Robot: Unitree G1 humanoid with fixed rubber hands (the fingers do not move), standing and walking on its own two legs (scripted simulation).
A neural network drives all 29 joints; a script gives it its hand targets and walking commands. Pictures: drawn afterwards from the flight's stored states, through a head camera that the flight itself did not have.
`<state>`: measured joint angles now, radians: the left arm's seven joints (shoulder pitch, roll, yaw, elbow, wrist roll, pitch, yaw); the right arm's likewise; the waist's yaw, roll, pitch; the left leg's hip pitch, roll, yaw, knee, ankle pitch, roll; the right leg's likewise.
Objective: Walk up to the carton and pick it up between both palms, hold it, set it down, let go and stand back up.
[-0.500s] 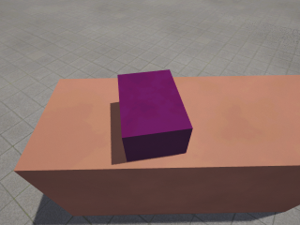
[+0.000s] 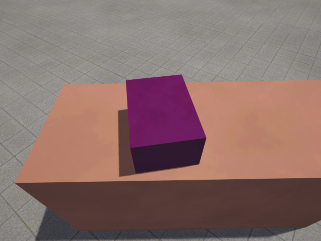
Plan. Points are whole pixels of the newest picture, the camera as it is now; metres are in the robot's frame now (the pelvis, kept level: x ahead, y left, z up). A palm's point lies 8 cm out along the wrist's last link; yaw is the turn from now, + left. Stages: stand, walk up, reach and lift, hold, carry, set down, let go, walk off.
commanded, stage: stand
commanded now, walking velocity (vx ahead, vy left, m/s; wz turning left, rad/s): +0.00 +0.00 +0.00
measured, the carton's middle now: (160, 120) +0.52 +0.01 -0.05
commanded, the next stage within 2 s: walk up in 0.48 s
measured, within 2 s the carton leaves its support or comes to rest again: neither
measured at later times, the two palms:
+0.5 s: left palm out of the picture +0.00 +0.23 -0.14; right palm out of the picture +0.01 -0.23 -0.14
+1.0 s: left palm out of the picture -0.02 +0.29 -0.16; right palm out of the picture +0.06 -0.21 -0.15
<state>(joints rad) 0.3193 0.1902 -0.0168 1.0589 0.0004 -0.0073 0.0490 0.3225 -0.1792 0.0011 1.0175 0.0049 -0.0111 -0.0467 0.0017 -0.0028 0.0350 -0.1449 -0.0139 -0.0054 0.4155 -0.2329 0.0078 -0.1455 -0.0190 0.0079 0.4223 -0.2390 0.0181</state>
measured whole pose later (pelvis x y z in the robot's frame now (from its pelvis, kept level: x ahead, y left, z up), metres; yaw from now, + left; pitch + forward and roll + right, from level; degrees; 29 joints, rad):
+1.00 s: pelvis +0.05 +0.04 -0.02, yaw +1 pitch -3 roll +0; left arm 0.45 0.22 0.04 1.04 0.04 -0.01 0.03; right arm 0.38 -0.21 -0.07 0.96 -0.06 -0.05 -0.02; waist 0.04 -0.02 0.05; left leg -0.25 -0.01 0.10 0.64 -0.32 0.04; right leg -0.19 -0.07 0.03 0.73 -0.47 0.01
